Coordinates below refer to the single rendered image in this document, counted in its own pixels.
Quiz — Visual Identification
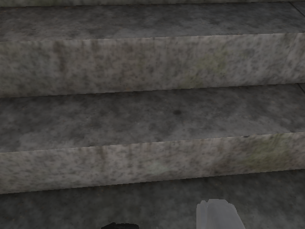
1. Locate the right robot thigh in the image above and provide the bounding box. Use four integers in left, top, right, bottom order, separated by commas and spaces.
196, 198, 246, 229

